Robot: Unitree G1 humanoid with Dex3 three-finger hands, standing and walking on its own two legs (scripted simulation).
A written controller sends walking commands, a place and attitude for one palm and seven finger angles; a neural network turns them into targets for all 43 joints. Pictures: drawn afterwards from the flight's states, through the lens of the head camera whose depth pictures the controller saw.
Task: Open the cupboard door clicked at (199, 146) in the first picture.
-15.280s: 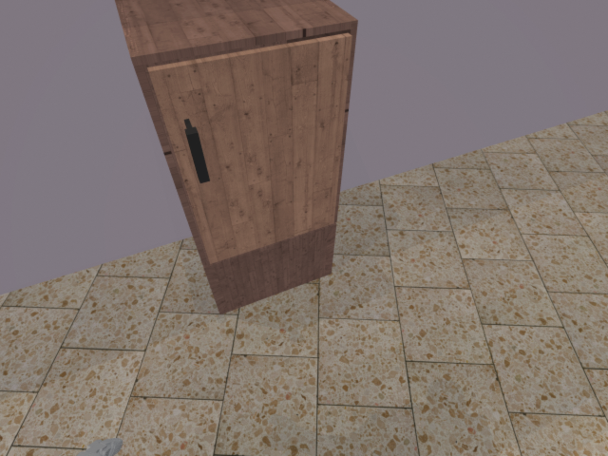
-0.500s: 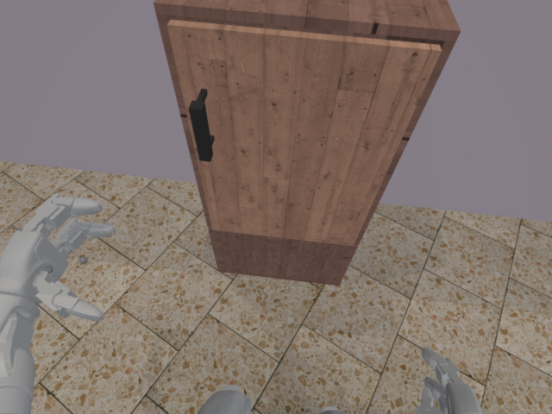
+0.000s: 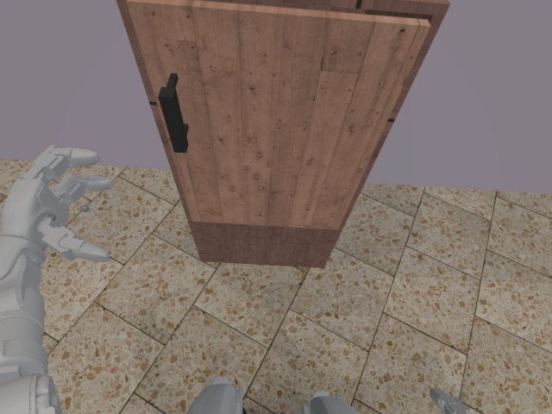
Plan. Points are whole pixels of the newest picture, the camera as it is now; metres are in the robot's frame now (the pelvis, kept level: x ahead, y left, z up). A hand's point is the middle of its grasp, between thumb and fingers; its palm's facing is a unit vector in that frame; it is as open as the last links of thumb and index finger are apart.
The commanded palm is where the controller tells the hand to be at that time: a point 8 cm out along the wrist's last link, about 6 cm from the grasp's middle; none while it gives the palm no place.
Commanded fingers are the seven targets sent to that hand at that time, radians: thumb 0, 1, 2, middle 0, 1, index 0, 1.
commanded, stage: move the hooked fingers beside the handle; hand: left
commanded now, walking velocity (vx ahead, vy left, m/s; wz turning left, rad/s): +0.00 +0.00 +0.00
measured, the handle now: (177, 114) +0.58 +0.18 +0.05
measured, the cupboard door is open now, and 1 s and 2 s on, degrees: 0 0 0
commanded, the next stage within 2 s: none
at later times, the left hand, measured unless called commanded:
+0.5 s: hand (105, 166) +0.45 +0.26 +0.06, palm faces -0.03 -1.00 -0.02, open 14.0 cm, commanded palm +0.44 +0.30 +0.06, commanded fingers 0.00 -0.50 0.30 -0.30 -1.20 -0.30 -1.20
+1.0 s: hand (128, 128) +0.53 +0.24 +0.07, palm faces -0.04 -1.00 -0.02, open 14.0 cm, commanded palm +0.51 +0.27 +0.06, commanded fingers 0.00 -0.50 0.30 -0.30 -1.20 -0.30 -1.20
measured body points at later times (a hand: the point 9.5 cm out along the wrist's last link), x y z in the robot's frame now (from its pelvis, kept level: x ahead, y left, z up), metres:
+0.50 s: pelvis +0.00 +0.00 -0.01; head +0.11 +0.03 +0.43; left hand +0.45 +0.31 +0.07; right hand +0.05 -0.27 -0.11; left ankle +0.03 +0.07 -0.68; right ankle -0.01 -0.11 -0.68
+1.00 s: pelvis +0.00 +0.00 -0.02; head +0.15 +0.03 +0.40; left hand +0.52 +0.30 +0.07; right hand -0.03 -0.27 -0.12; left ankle +0.03 +0.07 -0.68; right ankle -0.01 -0.11 -0.68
